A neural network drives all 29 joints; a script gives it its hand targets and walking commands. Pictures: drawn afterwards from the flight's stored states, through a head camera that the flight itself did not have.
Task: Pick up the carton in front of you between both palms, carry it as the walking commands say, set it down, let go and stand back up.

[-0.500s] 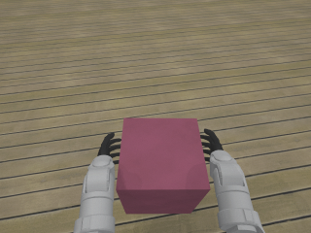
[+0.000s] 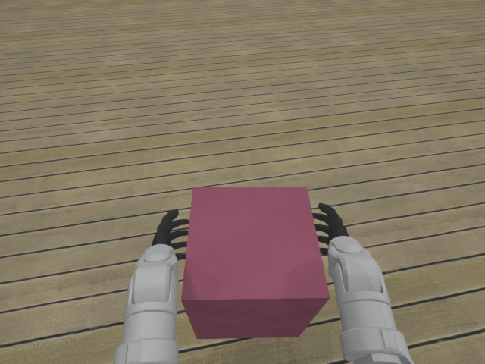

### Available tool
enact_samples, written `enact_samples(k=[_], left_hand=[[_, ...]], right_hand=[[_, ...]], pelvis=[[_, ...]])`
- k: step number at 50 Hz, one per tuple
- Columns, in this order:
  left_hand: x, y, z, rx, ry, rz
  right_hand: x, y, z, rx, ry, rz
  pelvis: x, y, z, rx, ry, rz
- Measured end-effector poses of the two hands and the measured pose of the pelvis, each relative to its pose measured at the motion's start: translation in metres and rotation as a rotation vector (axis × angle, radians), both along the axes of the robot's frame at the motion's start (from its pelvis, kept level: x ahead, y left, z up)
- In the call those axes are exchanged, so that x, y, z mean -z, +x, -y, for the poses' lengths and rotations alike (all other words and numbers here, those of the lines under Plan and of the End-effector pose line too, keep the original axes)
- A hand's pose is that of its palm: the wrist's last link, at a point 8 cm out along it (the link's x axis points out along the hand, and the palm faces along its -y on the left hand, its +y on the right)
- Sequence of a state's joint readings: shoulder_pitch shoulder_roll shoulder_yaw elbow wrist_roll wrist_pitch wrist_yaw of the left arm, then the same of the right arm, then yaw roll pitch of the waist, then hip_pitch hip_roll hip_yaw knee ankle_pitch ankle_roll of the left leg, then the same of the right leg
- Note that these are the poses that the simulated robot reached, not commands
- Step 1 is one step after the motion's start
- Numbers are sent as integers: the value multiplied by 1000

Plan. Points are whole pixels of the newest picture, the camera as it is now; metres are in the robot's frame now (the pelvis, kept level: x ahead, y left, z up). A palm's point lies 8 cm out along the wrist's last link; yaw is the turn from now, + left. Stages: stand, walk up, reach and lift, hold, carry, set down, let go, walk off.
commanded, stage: hold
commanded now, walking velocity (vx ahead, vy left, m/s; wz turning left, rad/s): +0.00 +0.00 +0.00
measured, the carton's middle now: (249, 266) +0.30 +0.00 -0.05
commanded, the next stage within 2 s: set down in 0.62 s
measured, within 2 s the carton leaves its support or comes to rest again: neither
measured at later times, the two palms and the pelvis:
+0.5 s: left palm (164, 246) +0.29 +0.15 +0.05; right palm (341, 244) +0.28 -0.15 +0.05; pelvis +0.00 +0.01 +0.00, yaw -3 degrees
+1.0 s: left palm (176, 239) +0.35 +0.14 -0.01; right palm (327, 238) +0.33 -0.15 +0.00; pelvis +0.01 +0.00 -0.01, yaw -2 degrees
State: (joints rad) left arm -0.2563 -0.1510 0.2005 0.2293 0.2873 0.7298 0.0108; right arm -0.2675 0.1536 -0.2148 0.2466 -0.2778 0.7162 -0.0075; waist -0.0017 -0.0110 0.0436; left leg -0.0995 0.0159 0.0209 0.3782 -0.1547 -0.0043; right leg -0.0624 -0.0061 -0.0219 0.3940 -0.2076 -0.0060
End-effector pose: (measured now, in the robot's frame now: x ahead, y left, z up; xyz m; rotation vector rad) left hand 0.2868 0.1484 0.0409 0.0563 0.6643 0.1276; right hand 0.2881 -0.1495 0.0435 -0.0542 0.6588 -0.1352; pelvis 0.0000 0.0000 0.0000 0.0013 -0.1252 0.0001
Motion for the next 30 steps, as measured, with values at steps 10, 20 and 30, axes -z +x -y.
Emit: enact_samples(k=[10,20,30], left_hand=[[-5,-6,-1,11,-17,7],[-7,0,2,31,-25,11],[-6,14,3,33,-16,-1]], right_hand=[[-6,-10,0,20,11,10],[-9,-11,3,49,20,16],[-7,2,4,55,17,7]], pelvis=[[2,-12,-5,20,-3,34],[3,-10,-9,40,-3,38],[1,3,-9,44,-1,18]])
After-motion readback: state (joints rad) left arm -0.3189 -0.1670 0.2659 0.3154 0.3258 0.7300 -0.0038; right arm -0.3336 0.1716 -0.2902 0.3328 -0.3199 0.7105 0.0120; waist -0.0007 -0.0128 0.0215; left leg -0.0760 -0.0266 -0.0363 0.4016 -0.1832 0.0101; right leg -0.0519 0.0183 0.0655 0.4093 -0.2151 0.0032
